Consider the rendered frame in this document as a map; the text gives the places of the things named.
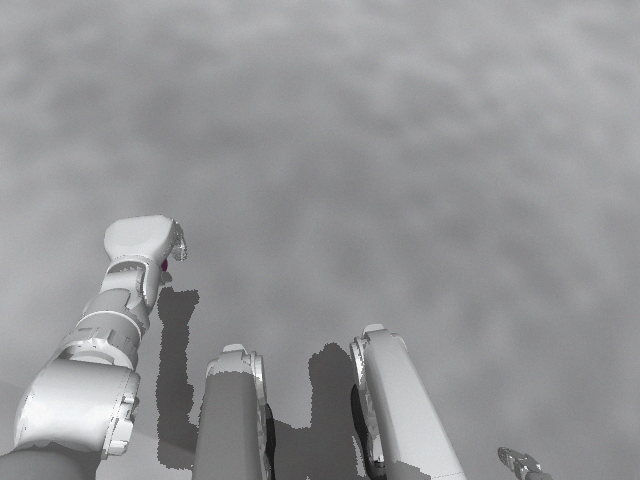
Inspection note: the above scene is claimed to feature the left robot hand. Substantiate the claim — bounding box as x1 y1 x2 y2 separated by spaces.
104 215 187 286

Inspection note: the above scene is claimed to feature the right robot hand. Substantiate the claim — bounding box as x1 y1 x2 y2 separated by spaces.
498 447 555 480

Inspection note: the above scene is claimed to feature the left robot arm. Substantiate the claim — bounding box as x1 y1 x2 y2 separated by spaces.
0 255 161 480

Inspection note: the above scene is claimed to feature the right robot foot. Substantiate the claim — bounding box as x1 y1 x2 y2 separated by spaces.
351 384 387 480

